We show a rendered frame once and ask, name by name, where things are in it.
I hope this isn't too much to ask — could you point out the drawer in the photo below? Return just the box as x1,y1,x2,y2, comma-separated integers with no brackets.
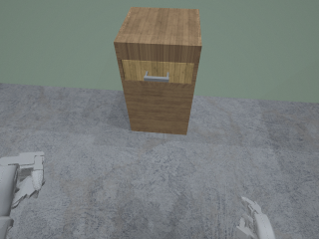
122,60,194,84

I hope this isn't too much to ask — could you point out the robot left forearm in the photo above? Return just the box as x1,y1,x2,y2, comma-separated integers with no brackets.
0,216,14,239

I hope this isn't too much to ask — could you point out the left robot hand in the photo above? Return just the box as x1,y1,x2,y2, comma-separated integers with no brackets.
0,151,46,217

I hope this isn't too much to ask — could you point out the handle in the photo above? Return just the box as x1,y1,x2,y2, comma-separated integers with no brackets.
144,71,169,83

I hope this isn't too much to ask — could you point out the cabinet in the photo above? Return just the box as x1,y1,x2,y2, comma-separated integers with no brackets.
114,7,202,135

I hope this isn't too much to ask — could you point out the right robot hand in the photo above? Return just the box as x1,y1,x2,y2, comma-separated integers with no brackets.
236,196,276,239

